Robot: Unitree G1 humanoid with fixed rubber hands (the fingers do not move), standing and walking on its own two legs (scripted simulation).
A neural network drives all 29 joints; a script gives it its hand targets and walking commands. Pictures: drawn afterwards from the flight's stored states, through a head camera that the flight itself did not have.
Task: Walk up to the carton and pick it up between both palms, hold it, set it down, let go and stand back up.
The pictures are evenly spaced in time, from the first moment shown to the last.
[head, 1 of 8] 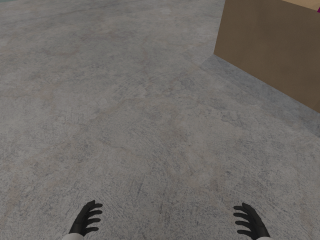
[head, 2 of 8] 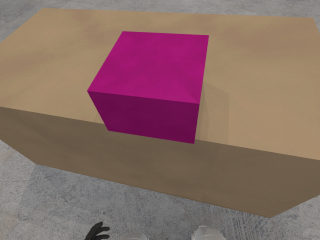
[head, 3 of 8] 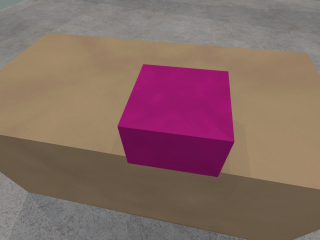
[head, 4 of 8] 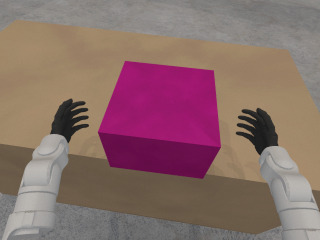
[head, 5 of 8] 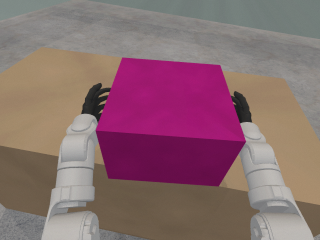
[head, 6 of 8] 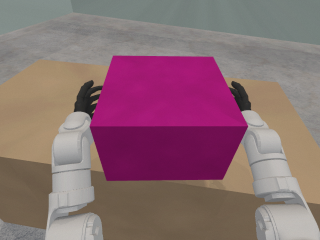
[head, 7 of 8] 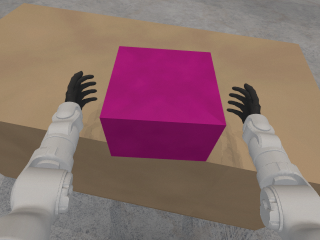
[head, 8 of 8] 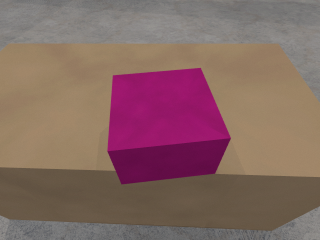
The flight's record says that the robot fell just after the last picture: no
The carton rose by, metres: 0.16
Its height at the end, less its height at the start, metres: +0.00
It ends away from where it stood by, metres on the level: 0.01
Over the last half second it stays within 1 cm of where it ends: yes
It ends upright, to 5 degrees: yes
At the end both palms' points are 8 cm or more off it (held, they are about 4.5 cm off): yes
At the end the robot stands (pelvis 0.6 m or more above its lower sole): yes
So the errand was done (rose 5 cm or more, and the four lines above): yes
